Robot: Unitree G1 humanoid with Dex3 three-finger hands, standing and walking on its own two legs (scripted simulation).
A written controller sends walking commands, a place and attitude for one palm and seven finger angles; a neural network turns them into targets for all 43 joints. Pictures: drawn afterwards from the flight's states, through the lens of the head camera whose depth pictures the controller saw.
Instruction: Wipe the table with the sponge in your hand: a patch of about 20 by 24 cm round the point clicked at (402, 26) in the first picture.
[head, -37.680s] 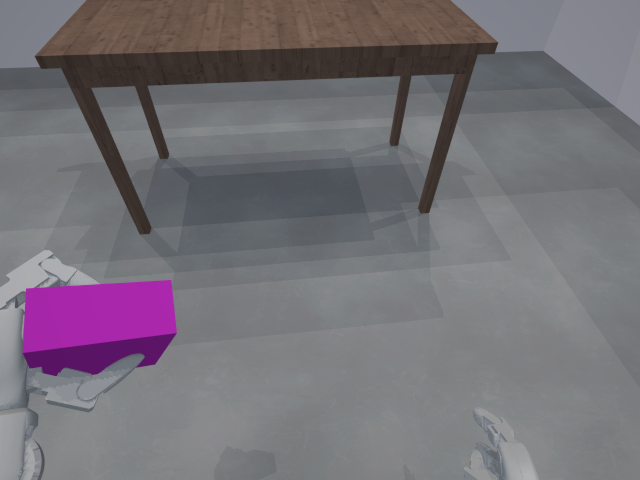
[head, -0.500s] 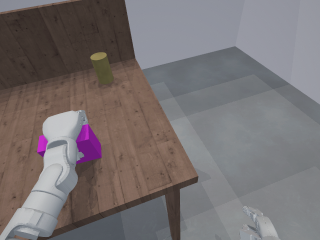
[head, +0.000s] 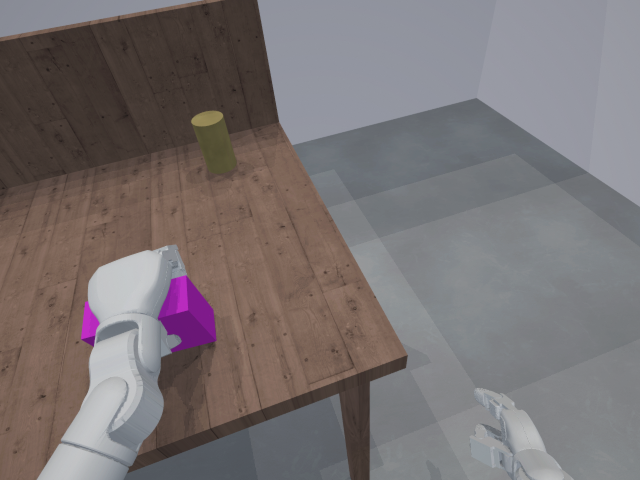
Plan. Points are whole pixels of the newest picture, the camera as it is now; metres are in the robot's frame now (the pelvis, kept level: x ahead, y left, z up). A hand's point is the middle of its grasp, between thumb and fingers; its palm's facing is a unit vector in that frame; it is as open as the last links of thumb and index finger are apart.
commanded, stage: wipe back along the middle lane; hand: left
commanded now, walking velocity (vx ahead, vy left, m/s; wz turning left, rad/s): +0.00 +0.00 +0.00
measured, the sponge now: (160, 327) +0.29 +0.26 +0.05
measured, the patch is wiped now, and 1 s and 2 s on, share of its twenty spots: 0.50 0.65 0.85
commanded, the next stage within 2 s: slide across to the third lane in 0.28 s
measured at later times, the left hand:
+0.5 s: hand (168, 330) +0.26 +0.22 +0.09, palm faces +0.12 -0.12 -0.99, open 9.1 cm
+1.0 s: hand (220, 317) +0.28 +0.16 +0.09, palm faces +0.07 -0.11 -0.99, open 9.1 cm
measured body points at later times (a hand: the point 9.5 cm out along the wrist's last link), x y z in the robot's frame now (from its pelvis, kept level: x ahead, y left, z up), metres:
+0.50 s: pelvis -0.01 -0.01 +0.00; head -0.03 -0.06 +0.44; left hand +0.24 +0.22 +0.15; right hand +0.23 -0.20 -0.09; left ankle -0.03 +0.07 -0.74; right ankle -0.03 -0.09 -0.74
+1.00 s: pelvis -0.02 -0.04 +0.00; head -0.05 -0.09 +0.44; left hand +0.27 +0.16 +0.15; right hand +0.22 -0.23 -0.09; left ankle -0.03 +0.07 -0.74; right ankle -0.03 -0.09 -0.74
